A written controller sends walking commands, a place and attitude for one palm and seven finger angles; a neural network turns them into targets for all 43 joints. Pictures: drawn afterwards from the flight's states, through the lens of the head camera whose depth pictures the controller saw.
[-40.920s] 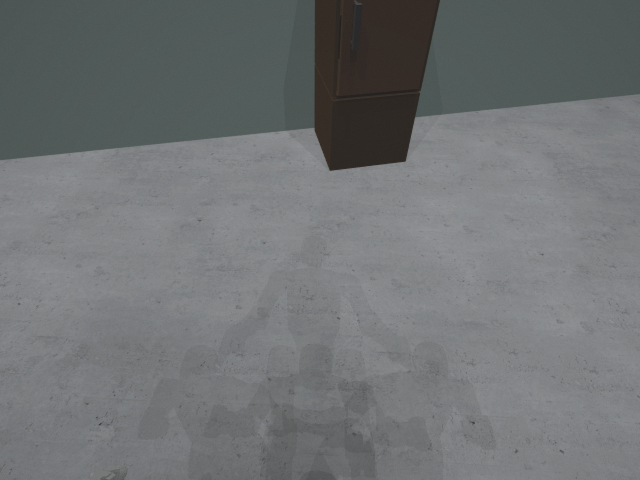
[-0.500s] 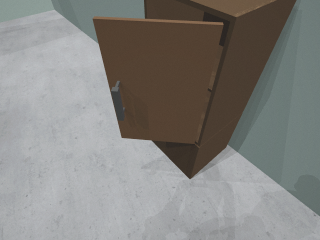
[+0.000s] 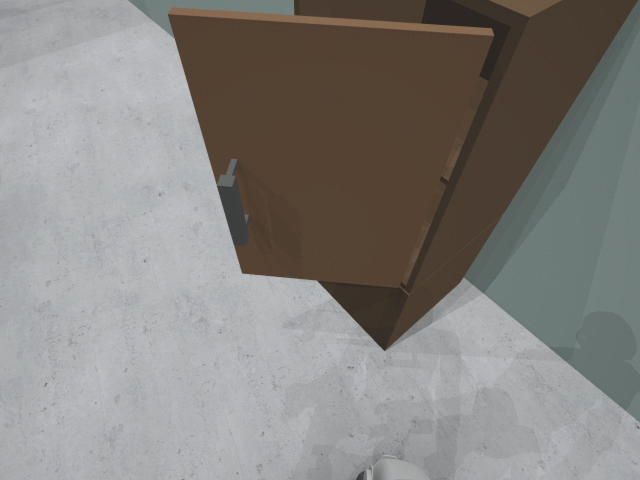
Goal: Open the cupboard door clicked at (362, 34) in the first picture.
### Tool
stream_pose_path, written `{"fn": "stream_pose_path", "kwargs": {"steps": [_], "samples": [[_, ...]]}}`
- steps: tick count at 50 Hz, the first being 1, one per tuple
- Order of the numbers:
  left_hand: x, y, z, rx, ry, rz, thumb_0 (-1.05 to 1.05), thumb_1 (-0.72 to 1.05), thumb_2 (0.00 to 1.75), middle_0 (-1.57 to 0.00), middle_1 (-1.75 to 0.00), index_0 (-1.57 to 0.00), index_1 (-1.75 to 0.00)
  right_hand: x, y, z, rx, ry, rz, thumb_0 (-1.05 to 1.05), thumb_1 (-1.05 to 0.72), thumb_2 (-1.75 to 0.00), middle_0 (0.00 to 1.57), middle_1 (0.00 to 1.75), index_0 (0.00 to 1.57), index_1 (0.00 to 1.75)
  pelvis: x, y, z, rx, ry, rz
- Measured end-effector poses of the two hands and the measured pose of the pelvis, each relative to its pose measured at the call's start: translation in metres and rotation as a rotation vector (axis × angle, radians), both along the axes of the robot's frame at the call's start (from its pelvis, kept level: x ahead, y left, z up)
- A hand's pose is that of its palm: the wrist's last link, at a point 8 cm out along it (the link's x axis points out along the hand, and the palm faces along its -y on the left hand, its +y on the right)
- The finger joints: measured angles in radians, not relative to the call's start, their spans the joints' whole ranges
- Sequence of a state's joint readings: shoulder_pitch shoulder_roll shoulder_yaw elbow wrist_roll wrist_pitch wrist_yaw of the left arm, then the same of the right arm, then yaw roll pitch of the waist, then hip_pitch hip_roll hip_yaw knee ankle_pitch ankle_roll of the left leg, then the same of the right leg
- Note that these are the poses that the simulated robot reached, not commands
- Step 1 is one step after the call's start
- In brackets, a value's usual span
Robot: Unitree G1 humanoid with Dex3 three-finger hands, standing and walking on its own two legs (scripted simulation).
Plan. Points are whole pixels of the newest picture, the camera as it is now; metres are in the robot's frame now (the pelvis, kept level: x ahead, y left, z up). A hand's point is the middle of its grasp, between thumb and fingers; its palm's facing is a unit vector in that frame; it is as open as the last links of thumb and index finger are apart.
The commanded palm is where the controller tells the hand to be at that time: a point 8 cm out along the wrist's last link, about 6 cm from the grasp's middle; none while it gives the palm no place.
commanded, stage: come to a stop and stand still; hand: left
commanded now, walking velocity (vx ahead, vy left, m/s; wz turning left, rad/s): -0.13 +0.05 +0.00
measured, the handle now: (237, 203) +0.54 +0.17 -0.05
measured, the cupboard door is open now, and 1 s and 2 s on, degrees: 44 44 44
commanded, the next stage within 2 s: look again from close up in 0.66 s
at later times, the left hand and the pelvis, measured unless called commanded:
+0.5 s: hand out of the picture +0.04 +0.22 -0.17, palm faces +0.01 -0.97 -0.25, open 7.3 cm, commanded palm none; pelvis +0.00 +0.03 -0.01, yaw -2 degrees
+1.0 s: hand out of the picture +0.09 +0.25 -0.13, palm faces -0.02 -0.93 -0.37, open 7.4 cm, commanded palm none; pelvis +0.00 +0.00 +0.01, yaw -1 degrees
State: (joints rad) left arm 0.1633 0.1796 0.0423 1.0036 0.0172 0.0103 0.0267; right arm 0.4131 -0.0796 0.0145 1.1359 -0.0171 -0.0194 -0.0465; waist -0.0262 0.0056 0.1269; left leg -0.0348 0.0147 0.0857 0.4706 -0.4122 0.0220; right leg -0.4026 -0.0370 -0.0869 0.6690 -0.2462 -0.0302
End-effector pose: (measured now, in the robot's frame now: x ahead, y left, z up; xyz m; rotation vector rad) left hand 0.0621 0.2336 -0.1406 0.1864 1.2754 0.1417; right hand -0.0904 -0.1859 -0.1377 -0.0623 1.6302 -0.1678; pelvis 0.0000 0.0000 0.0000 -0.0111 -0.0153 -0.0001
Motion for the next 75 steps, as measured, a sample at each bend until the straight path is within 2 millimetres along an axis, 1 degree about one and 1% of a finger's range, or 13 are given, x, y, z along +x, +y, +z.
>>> {"fn": "stream_pose_path", "kwargs": {"steps": [4,8,13,16,26,31,36,49,56,63,68,72,75], "samples": [[0.028,-0.003,-0.002,0.032,-0.08,-0.014,0.01,0.92,0.9,-0.19,-0.3,-0.2,-0.3,0.02,-0.019,-0.015,-0.011,-0.015,-0.022,0.0,-0.9,-0.9,0.2,0.3,0.21,0.3,0.008,-0.009,-0.011,0.015,0.002,0.013],[0.029,-0.007,-0.003,0.024,-0.087,-0.024,0.0,0.91,0.9,-0.19,-0.3,-0.2,-0.3,0.062,-0.038,-0.017,-0.058,-0.123,-0.002,0.0,-0.91,-0.9,0.2,0.3,0.21,0.3,0.002,-0.007,-0.01,0.015,0.003,0.015],[0.018,-0.007,-0.012,-0.026,-0.081,-0.018,0.0,0.91,0.9,-0.2,-0.3,-0.2,-0.3,0.111,-0.044,-0.008,-0.109,-0.308,0.042,0.0,-0.91,-0.9,0.2,0.29,0.2,0.3,-0.007,0.004,-0.011,0.016,0.003,-0.002],[0.009,0.001,-0.015,-0.041,-0.076,-0.015,0.0,0.91,0.9,-0.2,-0.3,-0.2,-0.3,0.125,-0.038,0.0,-0.121,-0.372,0.072,0.0,-0.91,-0.9,0.2,0.29,0.2,0.3,-0.01,0.011,-0.011,0.019,-0.016,-0.013],[-0.034,0.041,0.004,0.045,-0.045,0.002,0.0,0.91,0.9,-0.2,-0.3,-0.2,-0.3,0.175,-0.03,0.01,-0.104,-0.587,0.09,0.0,-0.91,-0.9,0.2,0.29,0.2,0.3,0.002,0.026,-0.009,0.013,-0.037,-0.03],[-0.047,0.055,0.016,0.093,-0.017,0.019,0.01,0.91,0.9,-0.2,-0.3,-0.2,-0.3,0.178,-0.039,0.009,-0.1,-0.581,0.109,0.0,-0.9,-0.9,0.2,0.3,0.21,0.3,0.004,0.024,-0.005,0.02,-0.042,-0.031],[-0.044,0.064,0.028,0.133,-0.017,0.016,0.01,0.91,0.9,-0.2,-0.3,-0.2,-0.3,0.167,-0.062,0.008,-0.126,-0.526,0.123,0.0,-0.9,-0.9,0.2,0.3,0.21,0.3,0.003,0.019,-0.001,0.026,-0.042,-0.024],[0.019,0.058,0.046,0.166,-0.127,-0.061,0.01,0.9,0.9,-0.2,-0.3,-0.2,-0.3,0.13,-0.115,0.015,-0.192,-0.39,0.123,0.0,-0.91,-0.9,0.2,0.3,0.2,0.3,0.001,0.001,0.006,0.034,-0.038,-0.008],[0.045,0.045,0.049,0.148,-0.165,-0.092,0.01,0.9,0.9,-0.2,-0.3,-0.2,-0.3,0.12,-0.12,0.016,-0.186,-0.35,0.118,0.0,-0.91,-0.9,0.2,0.29,0.2,0.3,0.002,-0.007,0.009,0.031,-0.03,-0.005],[0.049,0.036,0.045,0.128,-0.152,-0.092,0.01,0.9,0.9,-0.2,-0.3,-0.2,-0.3,0.119,-0.116,0.016,-0.17,-0.324,0.116,0.0,-0.91,-0.9,0.2,0.3,0.21,0.3,0.006,-0.009,0.01,0.027,-0.028,-0.003],[0.048,0.035,0.046,0.098,-0.197,-0.003,0.01,0.9,0.9,-0.2,-0.3,-0.2,-0.3,0.128,-0.11,0.016,-0.168,-0.358,0.107,0.0,-0.91,-0.9,0.2,0.3,0.21,0.3,0.008,-0.01,0.01,0.023,-0.026,-0.005],[0.078,0.04,0.099,0.043,-0.663,0.126,0.02,0.88,0.89,-0.2,-0.32,-0.21,-0.31,0.167,-0.096,0.029,-0.184,-0.626,0.123,0.01,-0.91,-0.9,0.2,0.3,0.2,0.3,0.007,-0.009,0.004,0.027,-0.009,0.015],[0.091,0.046,0.12,0.015,-0.924,0.112,0.01,0.85,0.87,-0.21,-0.34,-0.21,-0.34,0.205,-0.084,0.035,-0.167,-0.81,0.162,0.01,-0.91,-0.9,0.2,0.3,0.2,0.3,0.001,-0.009,-0.008,0.031,0.056,0.028]]}}
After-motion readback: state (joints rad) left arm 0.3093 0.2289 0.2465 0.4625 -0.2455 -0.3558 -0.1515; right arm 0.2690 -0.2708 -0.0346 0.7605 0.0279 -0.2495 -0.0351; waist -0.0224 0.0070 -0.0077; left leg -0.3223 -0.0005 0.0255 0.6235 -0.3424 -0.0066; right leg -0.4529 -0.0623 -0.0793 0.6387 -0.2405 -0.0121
